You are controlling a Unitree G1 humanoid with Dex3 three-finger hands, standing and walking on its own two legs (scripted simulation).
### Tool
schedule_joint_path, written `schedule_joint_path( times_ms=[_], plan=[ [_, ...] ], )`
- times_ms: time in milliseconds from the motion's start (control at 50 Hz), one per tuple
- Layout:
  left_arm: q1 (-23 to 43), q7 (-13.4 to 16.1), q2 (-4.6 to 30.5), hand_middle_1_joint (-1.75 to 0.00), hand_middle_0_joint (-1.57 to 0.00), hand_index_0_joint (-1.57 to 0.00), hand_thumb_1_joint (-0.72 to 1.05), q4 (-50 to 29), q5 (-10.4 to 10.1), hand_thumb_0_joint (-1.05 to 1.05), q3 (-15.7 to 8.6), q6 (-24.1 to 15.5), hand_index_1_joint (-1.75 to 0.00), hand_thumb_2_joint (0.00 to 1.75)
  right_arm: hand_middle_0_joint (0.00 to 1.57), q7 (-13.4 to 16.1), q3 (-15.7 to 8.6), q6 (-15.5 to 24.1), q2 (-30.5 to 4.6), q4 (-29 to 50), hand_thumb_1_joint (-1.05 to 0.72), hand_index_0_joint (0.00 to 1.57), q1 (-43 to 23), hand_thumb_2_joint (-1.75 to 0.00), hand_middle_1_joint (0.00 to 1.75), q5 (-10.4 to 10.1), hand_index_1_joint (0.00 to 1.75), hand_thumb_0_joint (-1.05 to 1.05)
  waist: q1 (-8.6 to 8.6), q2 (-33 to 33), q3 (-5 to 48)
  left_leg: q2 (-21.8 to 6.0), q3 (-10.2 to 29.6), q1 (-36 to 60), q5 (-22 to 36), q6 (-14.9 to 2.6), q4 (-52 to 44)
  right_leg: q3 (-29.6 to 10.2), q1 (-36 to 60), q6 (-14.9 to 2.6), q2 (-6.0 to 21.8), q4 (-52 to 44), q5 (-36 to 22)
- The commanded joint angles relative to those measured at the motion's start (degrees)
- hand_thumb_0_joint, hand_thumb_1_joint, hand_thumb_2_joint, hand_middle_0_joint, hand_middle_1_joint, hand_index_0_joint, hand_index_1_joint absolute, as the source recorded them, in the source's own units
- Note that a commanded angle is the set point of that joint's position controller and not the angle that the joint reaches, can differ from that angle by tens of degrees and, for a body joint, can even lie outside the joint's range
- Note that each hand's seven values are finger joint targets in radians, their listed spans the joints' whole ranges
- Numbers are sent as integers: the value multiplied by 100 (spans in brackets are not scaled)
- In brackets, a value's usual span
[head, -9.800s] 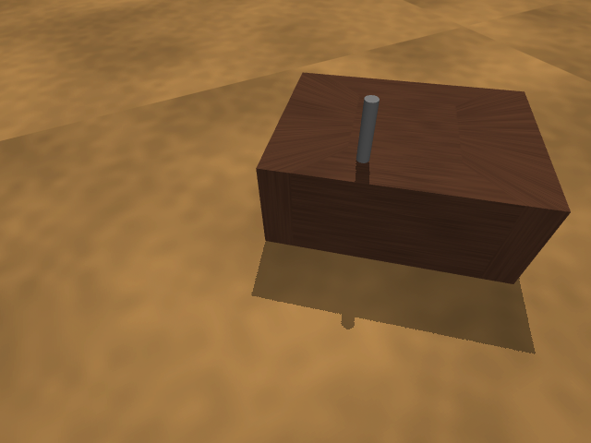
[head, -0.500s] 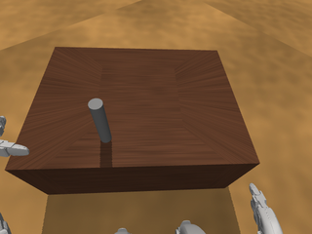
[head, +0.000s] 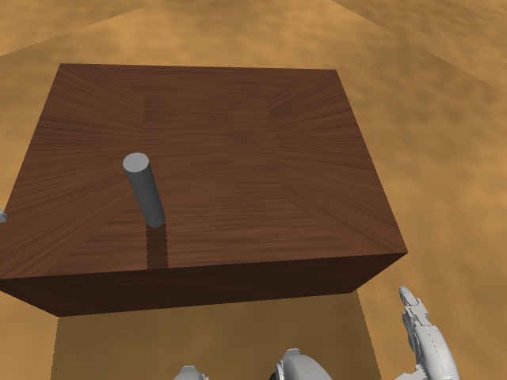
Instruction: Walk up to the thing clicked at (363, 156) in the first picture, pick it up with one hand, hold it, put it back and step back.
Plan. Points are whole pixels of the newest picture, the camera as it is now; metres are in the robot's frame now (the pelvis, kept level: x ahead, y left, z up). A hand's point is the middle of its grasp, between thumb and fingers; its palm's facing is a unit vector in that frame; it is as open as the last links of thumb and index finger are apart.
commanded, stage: go down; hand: left
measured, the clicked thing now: (147, 194) +0.54 +0.19 -0.17
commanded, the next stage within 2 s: approach in 0.18 s
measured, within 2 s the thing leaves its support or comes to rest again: neither
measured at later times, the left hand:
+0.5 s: hand out of the picture +0.45 +0.37 +0.07, palm faces +0.23 -0.97 +0.02, open 17.4 cm
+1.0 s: hand (104, 210) +0.49 +0.28 -0.15, palm faces +0.16 -0.99 +0.02, open 17.5 cm
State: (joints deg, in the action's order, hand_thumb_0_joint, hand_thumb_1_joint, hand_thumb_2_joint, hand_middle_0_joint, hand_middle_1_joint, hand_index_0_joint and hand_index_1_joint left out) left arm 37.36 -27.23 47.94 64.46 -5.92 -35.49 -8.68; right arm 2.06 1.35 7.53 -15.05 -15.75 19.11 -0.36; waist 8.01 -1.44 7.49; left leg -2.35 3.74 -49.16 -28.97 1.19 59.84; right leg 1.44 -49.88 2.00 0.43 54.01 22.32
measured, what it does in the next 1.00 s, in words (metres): lowers itself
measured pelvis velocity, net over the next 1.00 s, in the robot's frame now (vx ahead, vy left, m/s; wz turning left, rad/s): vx -0.05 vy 0.00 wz -0.06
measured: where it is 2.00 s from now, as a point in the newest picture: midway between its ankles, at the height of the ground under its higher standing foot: outside the picture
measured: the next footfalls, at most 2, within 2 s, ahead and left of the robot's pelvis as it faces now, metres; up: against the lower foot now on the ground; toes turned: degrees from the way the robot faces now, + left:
none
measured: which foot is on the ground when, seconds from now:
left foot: down 0.00-1.00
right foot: down 0.00-1.00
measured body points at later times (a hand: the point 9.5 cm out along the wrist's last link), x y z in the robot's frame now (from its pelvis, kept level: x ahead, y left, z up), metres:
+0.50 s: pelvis +0.00 +0.01 -0.01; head +0.12 +0.06 +0.42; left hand +0.43 +0.42 +0.07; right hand +0.16 -0.25 -0.03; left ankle -0.01 +0.12 -0.67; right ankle +0.03 -0.15 -0.67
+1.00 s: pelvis -0.05 +0.00 -0.11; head +0.17 +0.09 +0.27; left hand +0.48 +0.33 -0.15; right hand +0.13 -0.27 -0.04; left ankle -0.01 +0.12 -0.67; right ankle +0.03 -0.15 -0.67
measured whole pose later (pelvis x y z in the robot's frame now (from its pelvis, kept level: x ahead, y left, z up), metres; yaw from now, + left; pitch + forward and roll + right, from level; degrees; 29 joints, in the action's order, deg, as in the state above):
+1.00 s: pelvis -0.05 +0.00 -0.11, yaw -3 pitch +33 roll -7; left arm 50.1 -18.2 52.2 78.5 -2.4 -37.4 -33.0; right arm -2.3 -2.2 7.9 -18.3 10.5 19.3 4.8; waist 22.8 -4.1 6.5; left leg -2.7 7.2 -86.5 -35.7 1.6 89.3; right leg 3.3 -86.1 2.1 -0.7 80.5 27.1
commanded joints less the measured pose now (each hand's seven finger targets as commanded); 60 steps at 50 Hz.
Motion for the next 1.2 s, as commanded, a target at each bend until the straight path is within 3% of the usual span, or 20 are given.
schedule_joint_path(
  times_ms=[0, 20, 40, 60, 220, 300, 360, 440, 520, 580, 640, 760, 880, 900, 980, 1020, 1100, 1140, 1160, 1180],
  plan=[
    [1989, 24, 2269, -5, -4, -4, -50, -1033, -125, 0, -242, -401, -6, 10, 5, 88, -610, 300, -1044, 875, 57, 5, 148, -5, 5, -22, 5, 0, -72, 1459, 2177, 73, -145, 1550, 2279, -35, -846, 89, 1021, -339, -94, -478, -1271],
    [2035, 28, 2380, -5, -4, -4, -51, -1168, -139, 0, -318, -417, -5, 9, 5, 70, -512, 302, -979, 859, 57, 5, 120, -5, 5, -20, 5, 0, -148, 1565, 2187, 78, -160, 1544, 2165, -36, -862, 91, 958, -345, -100, -476, -1165],
    [1992, -8, 2230, -5, -4, -4, -50, -887, -141, 0, -206, -384, -5, 9, 5, 92, -582, 297, -1022, 971, 57, 5, 109, -5, 5, -21, 5, 0, -14, 1460, 2201, 69, -166, 1540, 2194, -53, -816, 96, 962, -331, -105, -486, -1223],
    [2077, 9, 2330, -5, -4, -4, -51, -1030, -157, 0, -272, -414, -6, 10, 5, 81, -472, 294, -943, 892, 57, 5, 180, -5, 5, -26, 5, 0, -94, 1451, 2109, 67, -147, 1437, 2218, -51, -835, 106, 972, -337, -112, -467, -1221],
    [2244, -45, 2488, -4, -4, -3, -48, -845, -149, 0, -316, -483, -5, 10, 5, 112, -549, 302, -1016, 1131, 57, 5, 56, -5, 5, -39, 5, 0, -45, 1280, 2251, 129, -225, 1155, 2021, -115, -732, 18, 1135, -298, -88, -439, -1273],
    [2385, -46, 2603, -3, -5, -5, -50, -753, -139, 0, -375, -557, -4, 3, 5, 93, -491, 308, -1028, 1419, 56, 5, 83, -4, 5, -19, 5, 0, -1, 1338, 2393, 87, -162, 1331, 2438, -67, -653, 71, 1093, -317, -117, -372, -1471],
    [2290, -71, 2193, -4, -5, -4, -52, -418, -296, 0, -332, -760, -5, 4, 5, 61, -505, 294, -975, 978, 56, 5, 218, -4, 5, 18, 5, 0, 106, 1371, 2041, 45, -106, 1212, 2500, -52, -534, 116, 529, -346, -150, -238, -1363],
    [2135, -55, 1663, -4, -5, -4, -52, 129, -372, 0, -84, -1135, -5, 5, 5, 5, -582, 375, -1071, 1304, 57, 5, 54, -4, 5, 65, 5, 0, 325, 1021, 1890, 47, -115, 817, 2254, -89, -268, 136, 216, -341, -165, -69, -1320],
    [2308, 4, 1602, -4, -4, -4, -50, 27, -437, 0, -108, -1520, -5, 6, 5, -40, -659, 416, -1157, 1658, 57, 5, 146, -4, 5, 102, 5, 0, 468, 1194, 2308, 24, -40, 848, 2413, -49, 43, 165, -128, -363, -181, 220, -1359],
    [2362, 112, 1794, -6, -4, -4, -56, 14, -371, 0, -263, -1737, -6, 6, 5, -86, -758, 430, -1286, 1910, 57, 5, 378, -4, 5, 179, 5, 0, 603, 1285, 2770, -2, 31, 871, 3045, -28, 430, 180, -287, -359, -190, 537, -1766],
    [2428, 276, 2045, -6, -4, -4, -56, -120, -254, 0, -430, -1956, -7, 6, 5, -124, -932, 410, -1381, 2065, 56, 5, 399, -4, 5, 232, 5, 0, 647, 1626, 3002, 6, 67, 772, 3190, 6, 732, 167, -584, -368, -187, 821, -1770],
    [2923, 681, 2427, -6, -6, -4, -56, -479, 58, 0, -621, -2566, -8, 6, 5, -227, -1024, 403, -1395, 2512, 54, 5, 205, -5, 5, 412, 5, 0, 757, 2559, 3348, -31, 159, 546, 2916, 90, 1232, 172, -1394, -428, -205, 1456, -1312],
    [2972, 884, 2083, -6, -6, -5, -56, 126, 285, 0, -334, -2793, -7, 5, 5, -277, -1200, 329, -1532, 3235, 54, 5, 338, -5, 5, 487, 5, 0, 1162, 2670, 3226, -19, 163, -410, 1959, 47, 1649, 185, -1965, -446, -229, 1944, -902],
    [2971, 894, 1956, -5, -5, -5, -54, 351, 310, 0, -211, -2798, -6, 4, 5, -291, -1126, 306, -1494, 3385, 54, 5, 313, -5, 5, 478, 5, 0, 1206, 2577, 3111, -21, 201, -595, 1690, 41, 1677, 215, -2132, -450, -242, 2003, -693],
    [2736, 1046, 1975, -6, -4, -5, -57, 751, 386, 0, -241, -2869, -6, 5, 5, -307, -1382, 293, -1669, 4025, 55, 5, 444, -4, 5, 439, 5, 0, 1414, 2215, 3190, 42, 176, -1492, 1292, -52, 2011, 175, -2037, -403, -249, 2307, -645],
    [2704, 1121, 1974, -7, -4, -6, -57, 684, 358, 0, -344, -2959, -5, 4, 5, -315, -1562, 302, -1791, 4388, 57, 5, 606, -4, 5, 427, 5, 0, 1547, 2137, 3289, 68, 165, -1806, 1220, -89, 2197, 111, -1957, -372, -233, 2417, -667],
    [3003, 1319, 2194, -6, -4, -7, -58, 93, 344, 0, -559, -3209, -4, 4, 5, -367, -1716, 316, -1836, 4892, 56, 5, 776, -4, 5, 386, 5, 0, 1588, 2271, 3642, 94, 159, -1970, 1053, -100, 2513, 78, -2115, -348, -238, 2732, -542],
    [3236, 1438, 2329, -7, -5, -7, -61, -321, 432, 0, -581, -3304, -5, 4, 5, -401, -1864, 302, -1889, 5162, 55, 5, 771, -5, 5, 387, 5, 0, 1587, 2652, 3998, 117, 133, -1816, 1187, -73, 2625, 57, -2117, -355, -219, 2887, -647],
    [3090, 1469, 2171, -7, -5, -7, -61, -139, 491, 0, -460, -3273, -5, 3, 5, -411, -1891, 285, -1956, 5477, 55, 5, 733, -5, 5, 375, 5, 0, 1623, 2674, 4092, 114, 168, -1649, 1267, -53, 2616, 113, -2171, -379, -232, 2954, -671],
    [3374, 1530, 2442, -7, -5, -7, -61, -724, 567, 0, -571, -3324, -6, 4, 5, -410, -2054, 259, -1985, 5320, 55, 5, 958, -5, 5, 394, 5, 0, 1611, 3035, 4323, 103, 144, -1421, 1519, -23, 2684, 79, -2145, -382, -217, 3029, -899]
  ],
)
